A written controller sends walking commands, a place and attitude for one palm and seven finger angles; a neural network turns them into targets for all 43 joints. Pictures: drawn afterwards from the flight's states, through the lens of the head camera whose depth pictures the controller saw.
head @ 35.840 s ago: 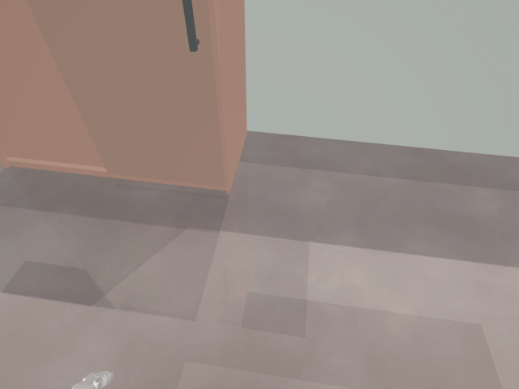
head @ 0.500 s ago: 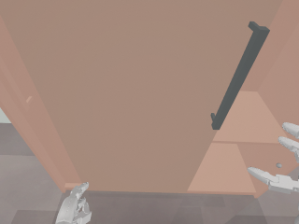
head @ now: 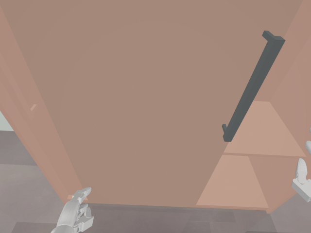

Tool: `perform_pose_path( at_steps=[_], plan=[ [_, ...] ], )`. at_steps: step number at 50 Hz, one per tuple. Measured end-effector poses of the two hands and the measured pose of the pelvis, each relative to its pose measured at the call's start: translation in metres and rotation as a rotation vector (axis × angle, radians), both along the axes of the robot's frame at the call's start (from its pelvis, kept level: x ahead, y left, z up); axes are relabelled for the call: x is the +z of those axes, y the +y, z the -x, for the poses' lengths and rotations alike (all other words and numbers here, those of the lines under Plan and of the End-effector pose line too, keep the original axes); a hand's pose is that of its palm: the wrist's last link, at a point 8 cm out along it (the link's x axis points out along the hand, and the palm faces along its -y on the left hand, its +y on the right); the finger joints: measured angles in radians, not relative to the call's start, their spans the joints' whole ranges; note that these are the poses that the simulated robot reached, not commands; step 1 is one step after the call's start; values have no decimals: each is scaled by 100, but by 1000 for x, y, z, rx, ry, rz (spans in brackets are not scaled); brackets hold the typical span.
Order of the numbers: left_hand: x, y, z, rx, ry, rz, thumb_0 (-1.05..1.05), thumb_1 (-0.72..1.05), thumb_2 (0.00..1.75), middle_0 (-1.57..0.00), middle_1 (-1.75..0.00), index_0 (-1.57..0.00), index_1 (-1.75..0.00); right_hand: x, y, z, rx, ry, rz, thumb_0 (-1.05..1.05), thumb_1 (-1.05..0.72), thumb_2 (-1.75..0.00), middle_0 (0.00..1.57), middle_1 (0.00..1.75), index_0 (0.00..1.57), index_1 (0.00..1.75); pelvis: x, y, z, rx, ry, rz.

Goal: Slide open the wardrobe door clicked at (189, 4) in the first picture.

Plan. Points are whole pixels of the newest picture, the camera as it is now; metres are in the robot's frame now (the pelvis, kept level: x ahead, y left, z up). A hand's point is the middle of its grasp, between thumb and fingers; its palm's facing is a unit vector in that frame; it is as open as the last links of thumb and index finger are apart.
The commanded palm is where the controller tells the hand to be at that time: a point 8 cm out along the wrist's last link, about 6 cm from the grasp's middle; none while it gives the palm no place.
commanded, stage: draw the hand back to the body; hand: right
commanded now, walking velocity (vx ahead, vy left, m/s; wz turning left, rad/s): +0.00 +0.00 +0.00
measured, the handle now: (243, 94) +0.43 -0.25 +0.17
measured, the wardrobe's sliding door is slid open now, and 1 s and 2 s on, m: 0.48 0.48 0.48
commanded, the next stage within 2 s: step back with the hand held close in 0.24 s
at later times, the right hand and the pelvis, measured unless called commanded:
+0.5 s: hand (294, 181) +0.18 -0.25 +0.16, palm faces +0.45 +0.79 -0.41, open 7.4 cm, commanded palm +0.12 -0.28 +0.17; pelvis -0.02 +0.02 +0.00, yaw +0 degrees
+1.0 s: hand out of the picture +0.12 -0.32 +0.16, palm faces +0.42 +0.78 -0.47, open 7.4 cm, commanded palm +0.06 -0.35 +0.17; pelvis -0.07 -0.04 -0.01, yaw -2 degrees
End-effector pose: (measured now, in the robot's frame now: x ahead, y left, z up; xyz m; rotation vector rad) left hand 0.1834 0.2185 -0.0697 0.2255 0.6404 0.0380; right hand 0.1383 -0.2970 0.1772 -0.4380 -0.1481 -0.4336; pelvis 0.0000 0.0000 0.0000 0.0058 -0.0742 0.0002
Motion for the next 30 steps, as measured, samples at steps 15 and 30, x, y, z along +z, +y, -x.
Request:
perform_pose_path(
  at_steps=[15,30],
  plan=[
    [-5,14,14,14,19,2,1,91,90,-21,-30,-20,-30,-2,16,8,1,3,-13,2,-89,-89,21,30,21,30,1,16,9,-3,-18,0],
    [-2,30,27,96,84,-46,1,91,90,-21,-30,-20,-30,-8,12,-4,52,15,36,2,-89,-90,21,30,21,30,-2,10,23,20,61,-18]
  ],
)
